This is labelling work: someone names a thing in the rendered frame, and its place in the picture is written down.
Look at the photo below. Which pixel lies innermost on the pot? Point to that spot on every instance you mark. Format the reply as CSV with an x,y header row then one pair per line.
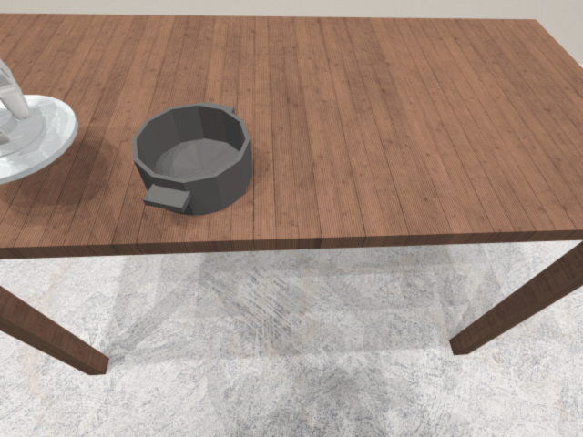
x,y
193,159

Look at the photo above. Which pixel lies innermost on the lid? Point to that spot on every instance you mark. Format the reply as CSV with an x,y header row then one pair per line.
x,y
38,140

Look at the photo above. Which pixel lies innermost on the table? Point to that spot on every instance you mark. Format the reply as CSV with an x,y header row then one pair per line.
x,y
365,132

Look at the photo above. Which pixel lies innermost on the robot left hand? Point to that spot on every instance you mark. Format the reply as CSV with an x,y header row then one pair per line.
x,y
12,97

